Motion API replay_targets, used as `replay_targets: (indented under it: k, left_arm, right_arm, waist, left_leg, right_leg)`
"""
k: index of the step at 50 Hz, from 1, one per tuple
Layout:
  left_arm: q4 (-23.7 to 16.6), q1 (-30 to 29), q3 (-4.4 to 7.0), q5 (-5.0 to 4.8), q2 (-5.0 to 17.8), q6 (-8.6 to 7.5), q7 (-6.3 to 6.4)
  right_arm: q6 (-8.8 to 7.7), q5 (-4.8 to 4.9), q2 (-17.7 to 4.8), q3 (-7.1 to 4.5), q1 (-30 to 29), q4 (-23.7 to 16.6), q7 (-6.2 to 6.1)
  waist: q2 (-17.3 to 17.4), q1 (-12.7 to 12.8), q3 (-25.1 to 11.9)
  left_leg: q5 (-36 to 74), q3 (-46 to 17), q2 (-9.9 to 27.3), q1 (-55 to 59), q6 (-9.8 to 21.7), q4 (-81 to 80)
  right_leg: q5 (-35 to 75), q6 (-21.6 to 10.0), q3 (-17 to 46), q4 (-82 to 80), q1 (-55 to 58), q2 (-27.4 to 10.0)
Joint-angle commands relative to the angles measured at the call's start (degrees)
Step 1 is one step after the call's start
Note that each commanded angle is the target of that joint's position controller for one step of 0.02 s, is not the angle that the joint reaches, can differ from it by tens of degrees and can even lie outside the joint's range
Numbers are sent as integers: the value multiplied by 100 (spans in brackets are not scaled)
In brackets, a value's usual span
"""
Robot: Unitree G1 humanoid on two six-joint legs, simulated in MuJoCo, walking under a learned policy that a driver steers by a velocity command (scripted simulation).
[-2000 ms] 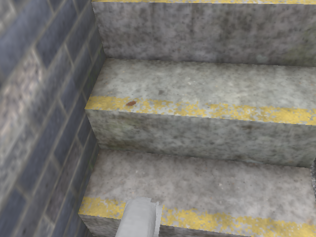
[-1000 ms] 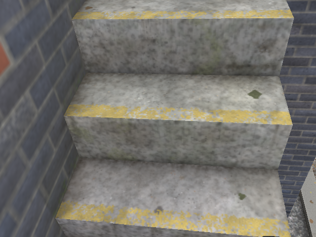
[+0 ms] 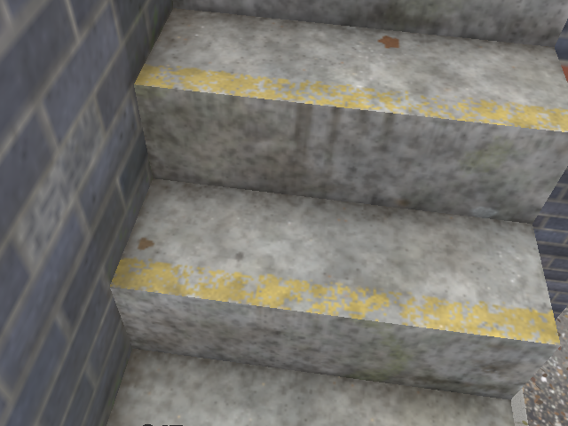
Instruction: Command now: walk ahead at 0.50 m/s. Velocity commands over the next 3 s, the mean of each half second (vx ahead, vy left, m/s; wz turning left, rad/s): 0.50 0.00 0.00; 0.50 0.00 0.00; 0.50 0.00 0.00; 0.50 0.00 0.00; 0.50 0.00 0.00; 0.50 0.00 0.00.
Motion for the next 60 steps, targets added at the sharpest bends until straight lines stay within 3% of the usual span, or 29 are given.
replay_targets:
  k: [1,3,5,10,15,17,19,20,21,22,23,24,26,29,34,40,44,46,47,48,49,50,51,52,53,54,56,58,60]
  left_arm:
    - [530,1117,579,0,1381,-204,45]
    - [1288,1074,325,-132,476,-438,35]
    - [1399,717,225,-200,173,-606,-40]
    - [2023,1871,323,-301,900,-1105,-117]
    - [2067,2462,378,-301,844,-901,46]
    - [2049,2471,507,-400,1203,-790,208]
    - [2023,2397,511,-512,1276,-706,371]
    - [1821,2463,538,-524,1681,-806,362]
    - [1733,1924,620,-590,2030,-874,225]
    - [1423,2065,614,-651,1867,-875,-18]
    - [1243,1795,585,-364,1364,-846,-329]
    - [929,1399,590,-32,924,-791,-358]
    - [341,925,322,230,69,-587,-254]
    - [287,1429,107,-23,-247,-304,-43]
    - [25,1013,-8,-109,-25,-131,-88]
    - [-1036,-999,-75,-291,-118,-222,78]
    - [-1771,-1447,-155,-229,-272,-166,-194]
    - [-1629,-979,-362,-392,-496,-75,-351]
    - [-1274,-555,-237,-435,-334,-12,-292]
    - [-936,173,-58,-311,-151,2,-142]
    - [-689,1279,119,-139,155,-6,-114]
    - [-495,2141,218,-92,355,-110,-56]
    - [-314,2527,504,68,1197,-198,54]
    - [-348,2463,778,-138,1751,-52,199]
    - [-440,1525,749,-451,1878,12,206]
    - [-267,961,634,-397,1524,22,207]
    - [415,587,356,-291,679,-200,122]
    - [828,838,249,-170,258,-462,40]
    - [1040,1172,357,-159,457,-778,-32]
  right_arm:
    - [12,-397,379,12,-1888,-1779,-18]
    - [102,-360,553,163,-1231,-1831,-162]
    - [251,-270,423,133,-569,-1624,-208]
    - [477,103,664,244,-1636,-1803,-474]
    - [343,-47,302,335,-3109,-2316,-405]
    - [545,-26,47,328,-3307,-2624,-325]
    - [647,262,237,434,-2810,-2350,-374]
    - [643,355,-126,233,-1568,-1843,-376]
    - [565,195,-356,186,-182,-1492,-364]
    - [566,-45,-1150,-82,585,-1075,-474]
    - [708,-254,-1695,-286,523,-881,-601]
    - [683,-287,-1696,-380,-421,-935,-716]
    - [567,-119,-1027,-226,-1047,-361,-622]
    - [308,-178,-136,110,-1177,157,-550]
    - [-179,-63,-579,111,-575,193,-438]
    - [-305,-142,-697,-63,542,285,-405]
    - [-213,-86,-1105,-279,378,278,-561]
    - [-73,157,-1326,-309,-517,-247,-560]
    - [-80,219,-1523,-303,-95,-249,-495]
    - [-93,226,-1446,-271,157,-161,-332]
    - [-89,209,-1751,-351,-18,-305,-209]
    - [-83,316,-1849,-395,-137,-396,-19]
    - [-32,184,-1503,-375,-435,-887,250]
    - [-63,11,-1269,-480,-812,-1130,368]
    - [-22,-237,-468,-410,-595,-1165,381]
    - [61,-307,-92,-303,-813,-1355,329]
    - [231,-447,40,-129,-859,-1567,135]
    - [362,-307,112,-22,-626,-1530,80]
    - [422,-285,-16,-41,-560,-1451,11]
  waist:
    - [-225,223,-613]
    - [77,-519,559]
    - [180,-1064,704]
    - [-585,-433,496]
    - [-166,20,316]
    - [-791,78,36]
    - [-891,-268,-510]
    - [-1172,-580,-1612]
    - [-1316,-1237,-2394]
    - [-98,-1344,-3104]
    - [1457,-1191,-3000]
    - [473,-954,-2577]
    - [-600,-179,-633]
    - [-474,404,111]
    - [160,183,143]
    - [728,-383,801]
    - [414,-178,498]
    - [660,-157,-83]
    - [449,-340,-517]
    - [628,-62,-1096]
    - [715,410,-1875]
    - [587,736,-2357]
    - [-1471,818,-2382]
    - [-2387,1094,-2586]
    - [-2160,570,-2751]
    - [-1962,46,-2123]
    - [-1163,-506,-151]
    - [-521,-608,249]
    - [-217,-566,381]
  left_leg:
    - [-570,-1357,-919,-3707,54,6766]
    - [-685,-1242,-865,-4503,76,6788]
    - [-107,-1186,-832,-4116,-108,5879]
    - [-743,-548,-1185,-5571,7,6770]
    - [-1483,374,-648,-5665,29,4751]
    - [-1978,1444,-274,-4628,-61,3251]
    - [-3303,1544,-597,-2073,162,819]
    - [-4083,1634,-1275,-957,73,450]
    - [-2947,676,-1028,363,201,-328]
    - [-4586,-2080,-80,1270,515,-1923]
    - [-6239,-5086,683,1554,1191,-4503]
    - [-6475,-5979,998,962,1082,-5126]
    - [-6059,-4301,898,-582,742,-4015]
    - [-3732,-2066,561,-1081,323,-3562]
    - [-2505,-468,529,-251,532,-4197]
    - [-3604,-1409,1293,1737,688,-5194]
    - [-3001,-597,1089,1124,447,-6079]
    - [-1223,675,850,-685,395,-7156]
    - [846,803,998,-92,566,-6906]
    - [4966,993,1064,848,637,-5674]
    - [6532,930,1114,1474,412,-4163]
    - [5929,622,1062,1279,456,-2894]
    - [3290,515,146,-464,220,-1153]
    - [-113,-459,-903,-1582,13,1661]
    - [-431,-1598,-1206,-2069,-358,4328]
    - [-312,-1457,-1094,-2557,-406,5562]
    - [-185,-959,-919,-3500,-358,5733]
    - [-205,-804,-1086,-3554,-360,5728]
    - [21,-865,-1164,-3695,-429,5346]
  right_leg:
    - [-1452,-903,5432,-5220,2185,-1839]
    - [-872,-357,3663,-5037,1451,-1558]
    - [598,71,2233,-5213,960,-1290]
    - [2264,-13,1547,-6044,2620,-1327]
    - [2747,129,963,-6527,3670,-1097]
    - [5007,-182,717,-7505,3859,-1099]
    - [9182,-488,406,-7133,3783,-1164]
    - [12244,-598,544,-5761,4506,-1426]
    - [12341,-386,442,-4257,4582,-1693]
    - [10447,-176,608,-2327,3414,-913]
    - [4133,48,1096,-43,1948,504]
    - [3224,234,2182,2850,1057,908]
    - [3615,126,2050,4083,-315,838]
    - [3611,68,2403,4354,-729,860]
    - [2820,-3,1889,3990,-1611,472]
    - [959,103,1662,6102,-5141,-404]
    - [1151,15,1386,4114,-3915,-1041]
    - [348,-446,1012,1045,318,-904]
    - [-377,-424,214,889,1103,-352]
    - [-133,-592,-71,897,1535,-69]
    - [152,-720,90,-184,2237,244]
    - [215,-691,1025,-1064,2945,242]
    - [-2417,-949,4230,-3116,3505,-1095]
    - [-4128,-697,6840,-5612,3723,-1846]
    - [-3946,-54,6726,-5899,3559,-2079]
    - [-3352,228,5893,-5507,2739,-1870]
    - [-2455,397,3859,-4355,1440,-1417]
    - [-1187,441,2859,-4345,1304,-1238]
    - [-80,489,2410,-4575,1604,-1262]
Next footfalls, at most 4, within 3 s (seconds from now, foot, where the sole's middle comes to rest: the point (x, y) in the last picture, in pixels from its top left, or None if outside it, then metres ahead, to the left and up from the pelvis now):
0.42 left None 0.37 0.11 -0.44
0.98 right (452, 265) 0.59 -0.23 -0.24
1.60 left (286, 60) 0.84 0.06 -0.03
2.20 right None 1.06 -0.17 0.17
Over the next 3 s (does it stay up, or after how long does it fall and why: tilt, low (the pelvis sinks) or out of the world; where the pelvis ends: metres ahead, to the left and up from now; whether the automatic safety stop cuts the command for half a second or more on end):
stays up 1.24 -0.07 1.13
